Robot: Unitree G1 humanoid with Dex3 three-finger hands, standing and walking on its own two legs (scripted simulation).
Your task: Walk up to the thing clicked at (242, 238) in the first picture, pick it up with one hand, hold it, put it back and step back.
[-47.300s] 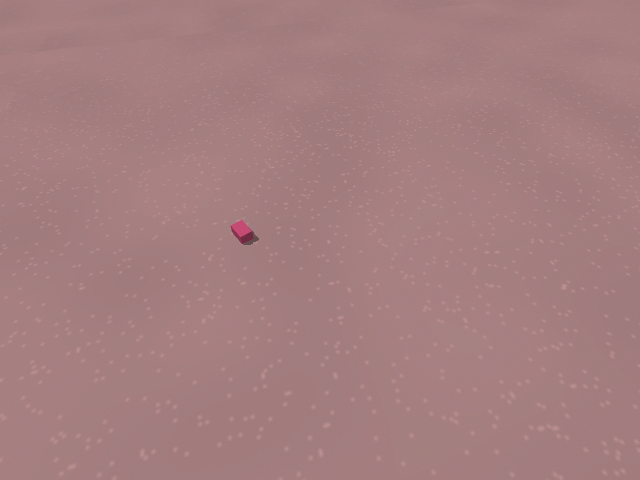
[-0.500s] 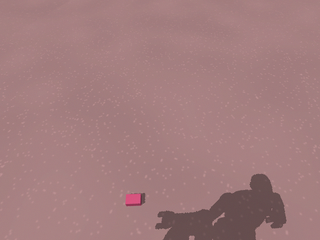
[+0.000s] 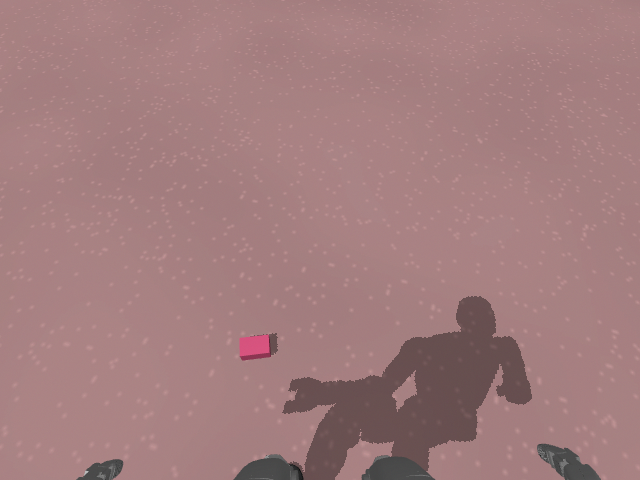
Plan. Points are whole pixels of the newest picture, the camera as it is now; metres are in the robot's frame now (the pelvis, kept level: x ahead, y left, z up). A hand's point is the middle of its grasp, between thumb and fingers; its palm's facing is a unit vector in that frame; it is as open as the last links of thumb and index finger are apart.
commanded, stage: step back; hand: left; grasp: from above
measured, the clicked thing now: (255, 347) +0.51 +0.20 -0.74
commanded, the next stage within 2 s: none
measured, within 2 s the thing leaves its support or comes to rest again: neither
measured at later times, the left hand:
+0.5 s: hand out of the picture -0.01 +0.28 -0.15, palm faces +0.05 -0.93 -0.36, open 7.4 cm
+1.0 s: hand out of the picture -0.24 +0.23 -0.13, palm faces +0.00 -0.91 -0.42, open 7.4 cm
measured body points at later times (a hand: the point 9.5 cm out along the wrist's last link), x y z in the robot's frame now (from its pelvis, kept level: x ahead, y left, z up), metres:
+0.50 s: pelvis -0.13 +0.01 +0.00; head -0.08 +0.03 +0.45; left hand -0.02 +0.32 -0.12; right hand -0.03 -0.30 -0.10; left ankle -0.11 +0.11 -0.72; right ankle -0.09 -0.13 -0.68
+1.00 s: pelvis -0.31 -0.04 +0.00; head -0.27 -0.06 +0.45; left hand -0.24 +0.27 -0.10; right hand -0.22 -0.37 -0.12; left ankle -0.27 +0.10 -0.65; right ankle -0.28 -0.16 -0.72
